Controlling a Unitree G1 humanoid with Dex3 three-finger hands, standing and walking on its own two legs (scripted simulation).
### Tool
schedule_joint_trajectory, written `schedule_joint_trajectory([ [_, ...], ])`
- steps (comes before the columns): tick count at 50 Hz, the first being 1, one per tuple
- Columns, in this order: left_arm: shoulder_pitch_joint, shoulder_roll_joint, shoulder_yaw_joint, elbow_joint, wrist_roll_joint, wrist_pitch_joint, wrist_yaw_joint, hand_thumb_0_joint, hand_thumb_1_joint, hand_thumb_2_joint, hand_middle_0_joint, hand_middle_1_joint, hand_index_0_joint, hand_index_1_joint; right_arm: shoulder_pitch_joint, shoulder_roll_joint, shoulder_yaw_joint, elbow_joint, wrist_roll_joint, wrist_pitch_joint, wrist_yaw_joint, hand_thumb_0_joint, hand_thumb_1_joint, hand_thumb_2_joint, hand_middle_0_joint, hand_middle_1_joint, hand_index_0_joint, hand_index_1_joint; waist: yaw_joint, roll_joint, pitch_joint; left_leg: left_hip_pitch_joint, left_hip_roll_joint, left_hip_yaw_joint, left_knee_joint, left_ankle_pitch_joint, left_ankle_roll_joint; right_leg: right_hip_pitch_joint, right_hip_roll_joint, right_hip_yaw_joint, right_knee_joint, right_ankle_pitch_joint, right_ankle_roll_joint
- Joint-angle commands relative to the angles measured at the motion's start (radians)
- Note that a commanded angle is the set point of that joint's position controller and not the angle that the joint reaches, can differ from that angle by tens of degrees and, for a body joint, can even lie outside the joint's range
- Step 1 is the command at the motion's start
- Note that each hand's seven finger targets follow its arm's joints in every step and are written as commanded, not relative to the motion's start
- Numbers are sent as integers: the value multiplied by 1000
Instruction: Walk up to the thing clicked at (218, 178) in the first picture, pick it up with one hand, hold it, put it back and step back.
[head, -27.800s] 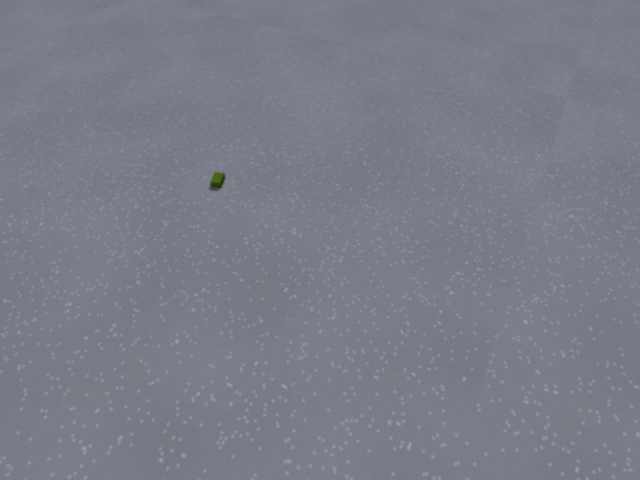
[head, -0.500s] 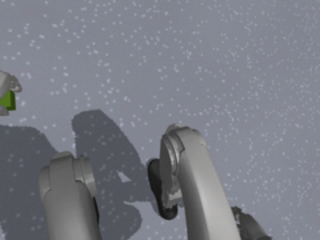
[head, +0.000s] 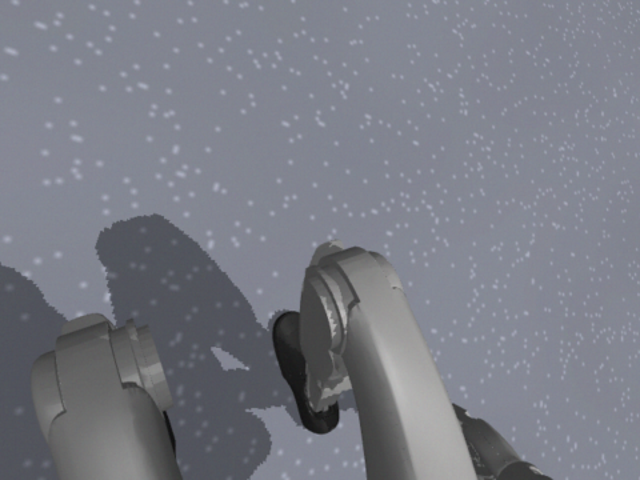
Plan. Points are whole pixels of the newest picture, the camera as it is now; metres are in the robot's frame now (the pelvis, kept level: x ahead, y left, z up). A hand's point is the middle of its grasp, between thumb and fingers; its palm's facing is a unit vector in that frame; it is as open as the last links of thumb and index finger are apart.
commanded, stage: rest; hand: left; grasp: from above
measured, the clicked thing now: out of the picture +0.46 +0.32 -0.26
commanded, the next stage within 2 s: open in 0.72 s
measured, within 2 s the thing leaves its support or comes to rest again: rests again in 0.32 s
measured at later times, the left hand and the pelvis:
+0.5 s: hand out of the picture +0.45 +0.30 -0.25, palm faces -0.49 -0.06 -0.87, open 7.1 cm; pelvis +0.00 +0.01 -0.01, yaw -2 degrees
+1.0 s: hand out of the picture +0.45 +0.30 -0.25, palm faces -0.50 -0.06 -0.86, open 7.4 cm; pelvis +0.00 +0.01 -0.01, yaw -3 degrees
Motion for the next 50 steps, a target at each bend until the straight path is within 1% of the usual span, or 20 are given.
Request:
schedule_joint_trajectory([
  [1, -277, 262, 34, -99, -13, -1, 48, 0, 894, 208, -1192, -213, -1228, -175, 213, -315, -92, 11, -12, -1, -9, 0, -908, -899, 200, 301, 200, 301, -28, 435, -654, 493, 15, 105, -243, 270, 30, 385, 46, -99, -180, 229, -79],
  [2, -283, 265, 39, -103, -11, -2, 50, 0, 899, 208, -1196, -209, -1232, -172, 223, -324, -89, 8, -16, -5, -7, 0, -907, -899, 200, 301, 200, 301, -40, 437, -633, 495, 14, 104, -243, 273, 28, 379, 45, -103, -183, 229, -79],
  [4, -273, 272, 35, -129, -10, -5, 54, 0, 890, 225, -1199, -205, -1229, -173, 207, -330, -88, 4, -17, -8, -9, 0, -907, -900, 200, 301, 200, 301, -22, 470, -654, 527, 16, 99, -251, 282, 23, 379, 49, -110, -184, 228, -81],
  [6, -269, 276, 37, -101, -7, -6, 59, 0, 938, 179, -1209, -221, -1254, -174, 208, -333, -81, -10, -26, -14, -3, 0, -907, -899, 200, 300, 200, 301, -40, 470, -622, 520, 19, 94, -250, 259, 21, 365, 48, -115, -175, 207, -82],
  [8, -272, 282, 35, -135, -4, -9, 67, 0, 931, 221, -1212, -225, -1249, -186, 204, -341, -83, -8, -28, -11, -3, 0, -906, -900, 200, 301, 200, 301, -31, 497, -649, 538, 19, 87, -258, 278, 18, 374, 50, -123, -172, 221, -80],
  [11, -267, 280, 40, -87, 0, -4, 70, 0, 928, 230, -1201, -245, -1240, -204, 204, -340, -65, -18, -40, -20, 6, 0, -907, -900, 200, 301, 200, 301, -57, 463, -601, 529, 25, 78, -238, 268, 17, 347, 48, -133, -163, 217, -78],
  [12, -262, 299, 43, -114, -3, -8, 75, 0, 927, 245, -1210, -244, -1245, -208, 201, -340, -67, -5, -37, -17, 4, 0, -907, -901, 200, 301, 200, 301, -41, 481, -627, 523, 23, 79, -250, 262, 20, 378, 55, -127, -171, 218, -78],
  [13, -273, 292, 38, -98, -3, -8, 75, 0, 936, 234, -1219, -235, -1255, -198, 195, -353, -68, -15, -41, -22, 4, 0, -909, -901, 200, 301, 200, 301, -54, 478, -597, 515, 22, 78, -239, 256, 18, 357, 51, -130, -165, 213, -80],
  [14, -258, 301, 42, -102, -1, -5, 77, 0, 928, 238, -1212, -235, -1247, -198, 191, -350, -68, -13, -40, -24, 5, 0, -908, -901, 200, 301, 200, 301, -37, 490, -603, 523, 24, 79, -246, 255, 17, 361, 53, -129, -169, 208, -81],
  [16, -262, 294, 31, -96, 1, -3, 80, 0, 933, 240, -1215, -236, -1250, -200, 194, -340, -56, -13, -47, -27, 11, 0, -908, -901, 200, 301, 200, 301, -50, 477, -613, 518, 26, 79, -236, 250, 21, 376, 56, -129, -165, 215, -77],
  [19, -263, 300, 32, -94, -7, -2, 79, 0, 920, 229, -1204, -234, -1239, -197, 187, -362, -54, -20, -45, -37, 15, 0, -910, -902, 200, 301, 200, 301, -62, 463, -584, 508, 25, 77, -223, 263, 21, 363, 54, -135, -167, 227, -77],
  [24, -224, 311, 40, -91, -6, -1, 93, 0, 926, 238, -1215, -220, -1246, -188, 184, -362, -50, -21, -47, -39, 21, 0, -909, -903, 200, 301, 200, 301, -47, 501, -609, 557, 31, 57, -245, 310, 10, 373, 57, -145, -152, 254, -78],
  [26, -251, 299, 25, -70, -2, 1, 95, 0, 927, 216, -1198, -245, -1238, -203, 181, -356, -39, -30, -51, -44, 29, 0, -911, -903, 200, 301, 200, 301, -70, 493, -570, 525, 33, 58, -236, 274, 13, 357, 56, -143, -148, 236, -77],
  [29, -255, 310, 24, -59, -6, 5, 101, 0, 909, 240, -1212, -214, -1238, -187, 183, -374, -43, -32, -47, -50, 31, 0, -912, -904, 200, 301, 200, 301, -73, 484, -551, 505, 31, 54, -242, 251, 18, 357, 58, -145, -157, 222, -76],
  [30, -242, 309, 25, -65, -5, 5, 105, 0, 898, 246, -1200, -217, -1227, -190, 182, -375, -43, -31, -44, -49, 29, 0, -910, -904, 200, 301, 200, 301, -59, 488, -568, 527, 34, 43, -256, 274, 11, 361, 57, -150, -151, 237, -77],
  [36, -253, 297, 3, -27, -10, 10, 102, 0, 881, 205, -1183, -220, -1216, -187, 174, -375, -28, -42, -44, -63, 37, 0, -915, -905, 200, 301, 200, 301, -85, 469, -531, 493, 35, 49, -239, 236, 20, 360, 59, -146, -156, 219, -73],
  [41, -242, 315, 9, -12, -22, 6, 100, 0, 858, 227, -1174, -221, -1201, -194, 173, -370, -11, -41, -45, -67, 36, 0, -913, -906, 200, 301, 200, 301, -80, 442, -533, 483, 34, 42, -246, 233, 21, 384, 61, -150, -167, 214, -70],
  [45, -249, 321, 2, -15, -28, 4, 97, 0, 538, 206, -884, -265, -914, -235, 159, -374, -3, -49, -40, -72, 36, 0, -907, -903, 201, 301, 201, 301, -76, 440, -527, 480, 36, 37, -244, 227, 19, 381, 60, -151, -165, 206, -71],
  [47, -253, 318, -13, -28, -31, 1, 94, 0, 388, 246, -823, -290, -847, -266, 157, -370, 0, -52, -38, -74, 36, 0, -907, -903, 201, 301, 201, 301, -77, 437, -544, 471, 36, 47, -232, 226, 25, 409, 65, -142, -173, 215, -69],
  [50, -241, 313, -18, -29, -29, 1, 96, 0, 307, 308, -766, -333, -785, -315, 164, -379, -4, -50, -38, -76, 34, 0, -908, -904, 201, 301, 201, 301, -81, 437, -539, 476, 36, 54, -222, 248, 25, 413, 67, -142, -174, 233, -69],
])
